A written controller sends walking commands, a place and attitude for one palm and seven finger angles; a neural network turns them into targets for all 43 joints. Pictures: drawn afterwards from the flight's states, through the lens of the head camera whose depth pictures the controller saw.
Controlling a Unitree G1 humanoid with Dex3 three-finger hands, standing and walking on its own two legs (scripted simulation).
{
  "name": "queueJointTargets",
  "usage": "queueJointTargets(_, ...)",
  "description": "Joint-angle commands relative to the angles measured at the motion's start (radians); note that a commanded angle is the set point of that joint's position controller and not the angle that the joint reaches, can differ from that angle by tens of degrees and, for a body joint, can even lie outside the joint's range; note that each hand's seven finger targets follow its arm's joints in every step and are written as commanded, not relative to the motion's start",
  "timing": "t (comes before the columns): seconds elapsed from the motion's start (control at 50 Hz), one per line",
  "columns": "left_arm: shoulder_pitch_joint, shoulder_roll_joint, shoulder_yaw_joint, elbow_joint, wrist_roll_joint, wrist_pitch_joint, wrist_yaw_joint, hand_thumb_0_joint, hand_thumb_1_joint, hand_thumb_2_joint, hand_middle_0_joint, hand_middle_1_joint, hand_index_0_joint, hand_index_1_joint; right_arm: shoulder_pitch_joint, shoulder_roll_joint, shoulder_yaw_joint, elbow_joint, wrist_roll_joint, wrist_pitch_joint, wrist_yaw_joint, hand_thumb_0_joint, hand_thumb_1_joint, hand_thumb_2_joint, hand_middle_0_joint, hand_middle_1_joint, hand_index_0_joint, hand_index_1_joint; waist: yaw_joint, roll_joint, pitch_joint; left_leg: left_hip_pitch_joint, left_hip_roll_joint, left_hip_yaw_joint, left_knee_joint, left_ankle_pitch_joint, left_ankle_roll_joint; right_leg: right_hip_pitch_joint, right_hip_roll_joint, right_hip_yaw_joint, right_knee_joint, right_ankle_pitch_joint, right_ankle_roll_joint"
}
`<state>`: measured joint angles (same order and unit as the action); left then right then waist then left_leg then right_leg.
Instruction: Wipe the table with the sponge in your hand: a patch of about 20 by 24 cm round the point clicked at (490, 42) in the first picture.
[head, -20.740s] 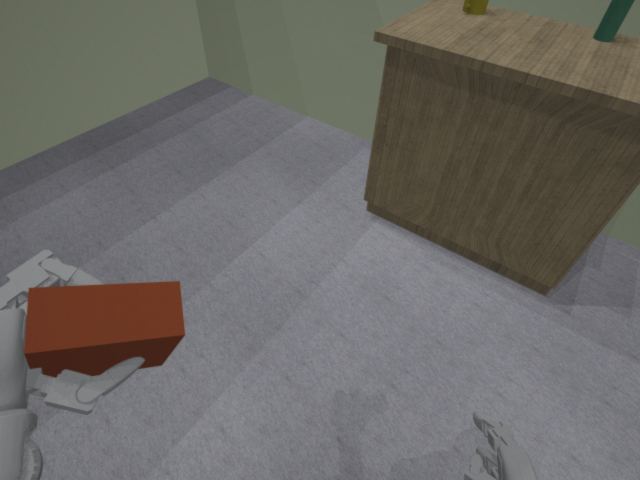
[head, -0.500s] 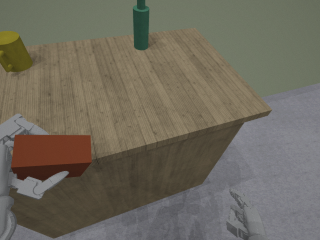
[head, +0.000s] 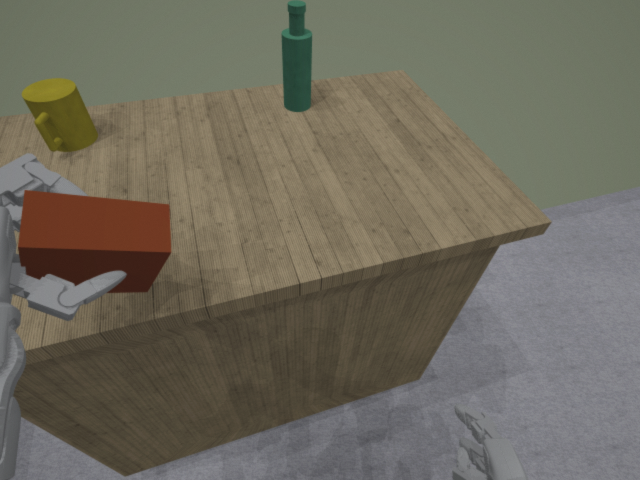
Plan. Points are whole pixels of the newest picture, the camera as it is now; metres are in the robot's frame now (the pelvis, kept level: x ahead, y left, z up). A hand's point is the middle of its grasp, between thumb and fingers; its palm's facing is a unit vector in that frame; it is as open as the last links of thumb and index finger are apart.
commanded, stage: turn the palm down, sponge in hand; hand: left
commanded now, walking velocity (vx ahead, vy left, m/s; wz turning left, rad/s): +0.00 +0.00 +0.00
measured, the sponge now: (117, 250) +0.28 +0.25 +0.17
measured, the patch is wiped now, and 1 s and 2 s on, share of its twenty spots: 0.00 0.00 0.00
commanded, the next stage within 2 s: none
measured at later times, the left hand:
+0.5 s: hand (102, 310) +0.21 +0.24 +0.16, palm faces +0.31 -0.58 -0.75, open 9.8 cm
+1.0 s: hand (92, 289) +0.22 +0.24 +0.18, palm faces +0.26 -0.36 -0.90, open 9.8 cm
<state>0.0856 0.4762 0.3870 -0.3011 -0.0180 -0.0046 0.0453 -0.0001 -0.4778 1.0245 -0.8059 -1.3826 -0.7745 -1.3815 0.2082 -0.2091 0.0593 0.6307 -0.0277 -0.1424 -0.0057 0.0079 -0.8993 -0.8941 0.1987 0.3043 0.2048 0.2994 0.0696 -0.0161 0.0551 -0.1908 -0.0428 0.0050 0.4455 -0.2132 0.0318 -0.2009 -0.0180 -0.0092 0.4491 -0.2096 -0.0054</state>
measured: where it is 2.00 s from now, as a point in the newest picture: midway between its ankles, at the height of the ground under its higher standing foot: outside the picture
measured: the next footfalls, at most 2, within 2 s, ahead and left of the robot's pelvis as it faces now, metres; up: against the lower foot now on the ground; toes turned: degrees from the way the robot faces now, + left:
none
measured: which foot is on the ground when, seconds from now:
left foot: down 0.00-1.00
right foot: down 0.00-1.00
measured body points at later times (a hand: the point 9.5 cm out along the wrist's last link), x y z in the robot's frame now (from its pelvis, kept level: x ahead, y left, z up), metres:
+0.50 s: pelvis -0.01 -0.06 -0.01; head -0.03 -0.11 +0.44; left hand +0.19 +0.26 +0.20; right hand +0.21 -0.28 -0.09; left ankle +0.02 +0.09 -0.74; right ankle +0.02 -0.13 -0.74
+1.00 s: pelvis +0.00 -0.04 +0.00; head -0.02 -0.08 +0.44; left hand +0.20 +0.26 +0.23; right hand +0.23 -0.25 -0.08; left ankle +0.02 +0.09 -0.74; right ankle +0.02 -0.13 -0.74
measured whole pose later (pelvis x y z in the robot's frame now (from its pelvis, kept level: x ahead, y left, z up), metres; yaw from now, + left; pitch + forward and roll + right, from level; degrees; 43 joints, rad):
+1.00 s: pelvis +0.00 -0.04 +0.00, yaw +0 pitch -5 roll +1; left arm 0.19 0.61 0.19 -0.46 0.43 0.37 -0.08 0.00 -0.48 1.03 -0.80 -1.39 -0.77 -1.38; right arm 0.11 -0.29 0.04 0.66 0.04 -0.11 -0.13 0.01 -0.90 -0.89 0.20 0.30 0.20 0.30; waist 0.12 0.11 0.03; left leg -0.14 -0.01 -0.01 0.47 -0.24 -0.01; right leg -0.16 0.02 -0.03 0.50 -0.25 -0.04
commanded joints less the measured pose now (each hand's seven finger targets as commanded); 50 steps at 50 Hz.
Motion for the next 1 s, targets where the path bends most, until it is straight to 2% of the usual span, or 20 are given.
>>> queueJointTargets(0.0, 0.086, 0.083, -0.032, -0.265, -0.006, 0.131, -0.062, 0.0, 0.1, 1.3, -1.2, -1.6, -1.2, -1.6, -0.182, -0.172, -0.061, -0.157, 0.036, -0.056, -0.008, 0.0, -0.9, -0.9, 0.2, 0.3, 0.2, 0.3, 0.025, 0.108, -0.141, 0.029, 0.076, -0.018, -0.082, 0.202, -0.064, 0.046, 0.036, -0.09, -0.014, 0.114, -0.025)
queueJointTargets(0.04, 0.118, 0.195, 0.026, -0.279, 0.11, 0.168, -0.047, 0.0, 0.1, 1.3, -1.2, -1.6, -1.2, -1.6, -0.207, -0.175, -0.055, -0.176, 0.048, -0.024, 0.0, 0.0, -0.9, -0.9, 0.2, 0.3, 0.2, 0.3, 0.028, 0.1, -0.092, -0.043, 0.075, -0.023, -0.12, 0.122, -0.049, 0.051, 0.046, -0.085, 0.001, 0.064, -0.03)
queueJointTargets(0.06, 0.061, 0.204, 0.02, -0.379, 0.144, 0.162, -0.032, 0.0, 0.1, 1.3, -1.2, -1.6, -1.2, -1.6, -0.237, -0.16, -0.048, -0.211, 0.025, -0.017, -0.002, 0.0, -0.9, -0.9, 0.2, 0.3, 0.2, 0.3, 0.013, 0.067, -0.089, -0.052, 0.071, -0.019, -0.122, 0.073, -0.04, 0.046, 0.044, -0.081, 0.008, 0.036, -0.029)
queueJointTargets(0.08, 0.122, 0.247, 0.098, -0.311, 0.155, 0.158, -0.016, 0.0, 0.1, 1.3, -1.2, -1.6, -1.2, -1.6, -0.216, -0.15, -0.057, -0.193, 0.029, -0.01, -0.01, 0.0, -0.9, -0.9, 0.2, 0.3, 0.2, 0.3, 0.021, 0.059, -0.108, -0.051, 0.069, -0.017, -0.115, 0.052, -0.031, 0.047, 0.05, -0.077, 0.011, 0.007, -0.026)
queueJointTargets(0.1, 0.084, 0.23, 0.098, -0.391, 0.131, 0.126, 0.001, 0.0, 0.1, 1.3, -1.2, -1.6, -1.2, -1.6, -0.24, -0.143, -0.046, -0.212, 0.022, -0.011, -0.016, 0.0, -0.9, -0.9, 0.2, 0.3, 0.2, 0.3, 0.017, 0.025, -0.103, -0.054, 0.06, -0.017, -0.107, 0.01, -0.033, 0.035, 0.046, -0.075, 0.002, -0.017, -0.02)
queueJointTargets(0.14, 0.054, 0.346, 0.242, -0.422, 0.089, 0.066, 0.035, 0.0, 0.1, 1.3, -1.2, -1.6, -1.2, -1.6, -0.228, -0.138, -0.05, -0.195, 0.03, -0.012, -0.039, 0.0, -0.9, -0.9, 0.2, 0.3, 0.2, 0.3, 0.038, 0.048, -0.19, -0.019, 0.048, -0.012, -0.087, -0.03, -0.027, 0.055, 0.054, -0.05, -0.018, -0.059, -0.017)
queueJointTargets(0.16, -0.011, 0.279, 0.189, -0.449, 0.073, 0.032, 0.053, 0.0, 0.1, 1.3, -1.2, -1.6, -1.2, -1.6, -0.248, -0.113, -0.046, -0.199, 0.025, -0.021, -0.048, 0.0, -0.9, -0.9, 0.2, 0.3, 0.2, 0.3, 0.037, 0.052, -0.202, -0.01, 0.041, -0.003, -0.075, -0.027, -0.032, 0.058, 0.048, -0.041, -0.023, -0.066, -0.017)
queueJointTargets(0.2, 0.028, 0.25, 0.182, -0.342, 0.063, -0.01, 0.077, 0.0, 0.1, 1.3, -1.2, -1.6, -1.2, -1.6, -0.202, -0.117, -0.056, -0.151, 0.031, -0.033, -0.063, 0.0, -0.9, -0.9, 0.2, 0.3, 0.2, 0.3, 0.025, 0.085, -0.152, -0.024, 0.033, 0.004, -0.058, -0.049, -0.033, 0.025, 0.045, -0.033, -0.043, -0.085, -0.012)
queueJointTargets(0.24, -0.042, 0.298, 0.177, -0.292, 0.112, -0.007, 0.083, 0.0, 0.1, 1.3, -1.2, -1.6, -1.2, -1.6, -0.187, -0.129, -0.061, -0.124, 0.03, -0.034, -0.074, 0.0, -0.9, -0.9, 0.2, 0.3, 0.2, 0.3, 0.002, 0.166, -0.143, -0.008, 0.021, 0.016, -0.038, -0.059, -0.025, -0.001, 0.036, -0.007, -0.065, -0.101, -0.009)
queueJointTargets(0.28, -0.075, 0.279, 0.097, -0.217, 0.158, 0.038, 0.067, 0.0, 0.1, 1.3, -1.2, -1.6, -1.2, -1.6, -0.189, -0.133, -0.057, -0.115, 0.025, -0.034, -0.088, 0.0, -0.9, -0.9, 0.2, 0.3, 0.2, 0.3, -0.016, 0.175, -0.101, -0.02, 0.012, 0.027, -0.03, -0.079, -0.019, -0.014, 0.018, 0.01, -0.085, -0.128, -0.004)
queueJointTargets(0.34, -0.127, 0.293, 0.011, -0.106, 0.177, 0.135, -0.015, 0.0, 0.1, 1.3, -1.2, -1.6, -1.2, -1.6, -0.218, -0.156, -0.051, -0.117, 0.044, -0.033, -0.116, 0.0, -0.9, -0.9, 0.2, 0.3, 0.2, 0.3, -0.034, 0.079, -0.037, -0.036, 0.004, 0.033, -0.012, -0.13, -0.013, -0.026, -0.009, 0.074, -0.146, -0.244, 0.012)
queueJointTargets(0.38, -0.184, 0.293, -0.047, -0.124, 0.19, 0.168, -0.072, 0.0, 0.1, 1.3, -1.2, -1.6, -1.2, -1.6, -0.23, -0.154, -0.054, -0.124, 0.052, -0.041, -0.134, 0.0, -0.9, -0.9, 0.2, 0.3, 0.2, 0.3, -0.023, 0.041, -0.046, -0.026, 0.005, 0.032, -0.003, -0.122, -0.009, -0.01, -0.022, 0.104, -0.163, -0.302, 0.017)
queueJointTargets(0.44, -0.269, 0.387, 0.004, -0.166, 0.231, 0.159, -0.098, 0.0, 0.1, 1.3, -1.2, -1.6, -1.2, -1.6, -0.266, -0.155, -0.056, -0.135, 0.056, -0.059, -0.143, 0.0, -0.9, -0.9, 0.2, 0.3, 0.2, 0.3, -0.003, 0.017, -0.096, -0.033, 0.009, 0.015, 0.033, -0.078, -0.018, 0.017, -0.038, 0.153, -0.159, -0.335, 0.015)
queueJointTargets(0.46, -0.286, 0.376, 0.005, -0.18, 0.248, 0.142, -0.091, 0.0, 0.1, 1.3, -1.2, -1.6, -1.2, -1.6, -0.269, -0.144, -0.054, -0.135, 0.051, -0.063, -0.141, 0.0, -0.9, -0.9, 0.2, 0.3, 0.2, 0.3, 0.009, 0.015, -0.124, -0.043, 0.01, 0.008, 0.039, -0.056, -0.019, 0.032, -0.043, 0.153, -0.141, -0.304, 0.011)
queueJointTargets(0.52, -0.164, 0.436, 0.114, -0.229, 0.272, 0.087, -0.052, 0.0, 0.1, 1.3, -1.2, -1.6, -1.2, -1.6, -0.246, -0.139, -0.066, -0.134, 0.042, -0.065, -0.134, 0.0, -0.9, -0.9, 0.2, 0.3, 0.2, 0.3, 0.049, 0.003, -0.183, -0.051, 0.008, -0.001, 0.059, 0.02, -0.022, 0.078, -0.044, 0.156, -0.098, -0.14, 0.012)
queueJointTargets(0.54, -0.137, 0.497, 0.179, -0.249, 0.279, 0.088, -0.033, 0.0, 0.1, 1.3, -1.2, -1.6, -1.2, -1.6, -0.25, -0.14, -0.069, -0.139, 0.043, -0.066, -0.127, 0.0, -0.9, -0.9, 0.2, 0.3, 0.2, 0.3, 0.068, 0.055, -0.23, -0.058, 0.006, 0.0, 0.072, 0.036, -0.027, 0.114, -0.052, 0.175, -0.083, -0.095, 0.013)
queueJointTargets(0.62, 0.017, 0.437, 0.183, -0.284, 0.287, 0.147, 0.023, 0.0, 0.1, 1.3, -1.2, -1.6, -1.2, -1.6, -0.208, -0.137, -0.069, -0.149, 0.052, -0.03, -0.104, 0.0, -0.9, -0.9, 0.2, 0.3, 0.2, 0.3, 0.075, 0.11, -0.235, -0.053, 0.005, 0.017, 0.057, 0.144, -0.026, 0.155, -0.039, 0.125, -0.014, 0.214, 0.012)
queueJointTargets(0.76, -0.029, 0.416, 0.068, -0.256, 0.353, 0.363, -0.023, 0.0, 0.1, 1.3, -1.2, -1.6, -1.2, -1.6, -0.247, -0.174, -0.063, -0.16, 0.077, 0.001, -0.11, 0.0, -0.9, -0.9, 0.2, 0.3, 0.2, 0.3, 0.042, 0.034, -0.159, -0.027, 0.011, 0.035, 0.027, 0.173, -0.009, 0.121, -0.009, 0.065, -0.02, 0.246, 0.029)
queueJointTargets(0.88, -0.124, 0.402, -0.012, -0.364, 0.439, 0.322, -0.092, 0.0, 0.1, 1.3, -1.2, -1.6, -1.2, -1.6, -0.279, -0.16, -0.055, -0.163, 0.071, -0.037, -0.135, 0.0, -0.9, -0.9, 0.2, 0.3, 0.2, 0.3, 0.033, 0.044, -0.207, 0.066, 0.003, 0.026, -0.002, 0.193, 0.009, 0.096, 0.019, 0.03, -0.038, 0.181, 0.015)
queueJointTargets(0.98, -0.197, 0.438, 0.01, -0.377, 0.549, 0.327, -0.054, 0.0, 0.1, 1.3, -1.2, -1.6, -1.2, -1.6, -0.3, -0.147, -0.043, -0.143, 0.057, -0.029, -0.131, 0.0, -0.9, -0.9, 0.2, 0.3, 0.2, 0.3, 0.058, 0.126, -0.225, 0.08, 0.005, 0.005, -0.052, 0.199, -0.005, 0.115, 0.03, 0.012, -0.045, 0.125, -0.014)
